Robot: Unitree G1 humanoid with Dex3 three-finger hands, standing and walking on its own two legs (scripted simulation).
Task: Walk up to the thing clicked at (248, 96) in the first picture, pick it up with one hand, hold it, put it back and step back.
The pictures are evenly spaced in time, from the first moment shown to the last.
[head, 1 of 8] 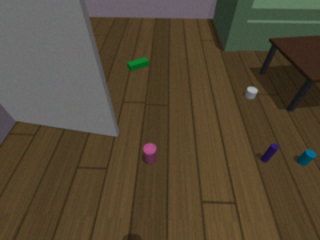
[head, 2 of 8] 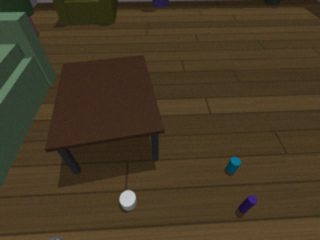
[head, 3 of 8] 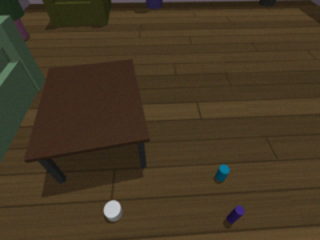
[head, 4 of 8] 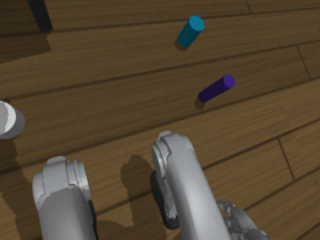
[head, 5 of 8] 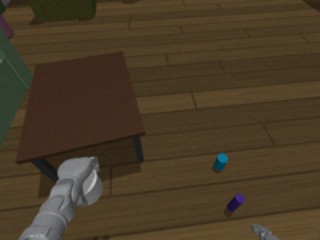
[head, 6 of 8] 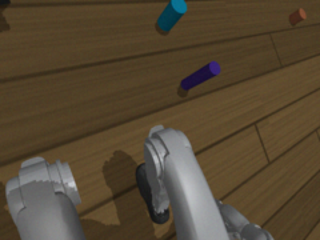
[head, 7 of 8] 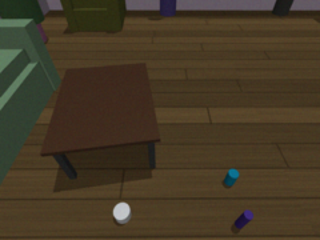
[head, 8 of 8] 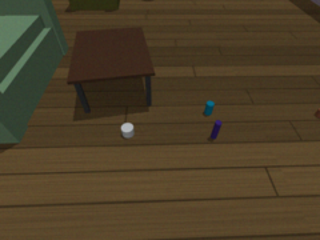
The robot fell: no
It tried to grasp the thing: yes
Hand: left
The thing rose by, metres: 0.66
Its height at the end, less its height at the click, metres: +0.00
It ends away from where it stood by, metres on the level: 0.02
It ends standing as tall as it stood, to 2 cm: yes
